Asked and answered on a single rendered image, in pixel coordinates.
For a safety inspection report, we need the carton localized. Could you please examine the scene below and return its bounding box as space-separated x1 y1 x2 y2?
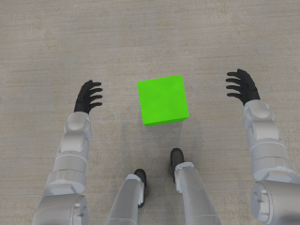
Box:
137 74 189 127

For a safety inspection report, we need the robot left hand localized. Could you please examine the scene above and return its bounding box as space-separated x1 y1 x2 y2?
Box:
74 80 103 114

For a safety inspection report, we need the robot left upper arm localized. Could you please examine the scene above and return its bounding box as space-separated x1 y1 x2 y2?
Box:
34 193 89 225

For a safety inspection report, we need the robot shin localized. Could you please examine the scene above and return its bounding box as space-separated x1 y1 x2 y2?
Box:
122 174 141 184
175 162 198 172

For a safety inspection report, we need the left robot shin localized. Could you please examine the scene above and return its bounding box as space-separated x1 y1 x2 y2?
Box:
122 174 141 184

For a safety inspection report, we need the right robot shin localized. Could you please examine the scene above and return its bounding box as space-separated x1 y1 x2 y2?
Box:
175 162 198 172

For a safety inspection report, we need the robot right upper arm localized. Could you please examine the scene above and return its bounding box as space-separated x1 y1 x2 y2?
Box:
250 179 300 225

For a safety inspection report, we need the robot left forearm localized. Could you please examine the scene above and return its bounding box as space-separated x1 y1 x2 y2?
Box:
32 112 92 225

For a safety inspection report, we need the robot right forearm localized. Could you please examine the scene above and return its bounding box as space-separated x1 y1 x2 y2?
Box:
243 99 300 185

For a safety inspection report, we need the robot right hand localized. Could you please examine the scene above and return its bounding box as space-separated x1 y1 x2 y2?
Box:
225 68 261 107

